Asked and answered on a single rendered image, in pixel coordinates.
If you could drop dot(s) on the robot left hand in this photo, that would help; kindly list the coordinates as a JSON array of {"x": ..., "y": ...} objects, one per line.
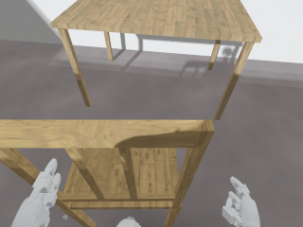
[{"x": 34, "y": 211}]

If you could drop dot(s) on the table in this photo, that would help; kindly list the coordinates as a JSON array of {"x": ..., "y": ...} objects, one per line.
[{"x": 220, "y": 20}]

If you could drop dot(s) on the robot right hand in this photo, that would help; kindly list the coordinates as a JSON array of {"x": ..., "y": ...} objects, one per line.
[{"x": 245, "y": 211}]

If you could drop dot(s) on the chair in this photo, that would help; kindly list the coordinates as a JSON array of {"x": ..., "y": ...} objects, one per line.
[{"x": 117, "y": 163}]

